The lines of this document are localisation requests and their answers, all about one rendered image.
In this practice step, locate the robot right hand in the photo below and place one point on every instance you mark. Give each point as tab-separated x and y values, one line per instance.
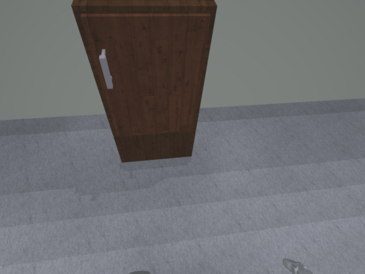
295	267

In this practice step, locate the cupboard door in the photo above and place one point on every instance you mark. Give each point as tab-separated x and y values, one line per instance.
156	62

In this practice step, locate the handle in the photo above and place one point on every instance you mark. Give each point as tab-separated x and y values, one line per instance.
105	69

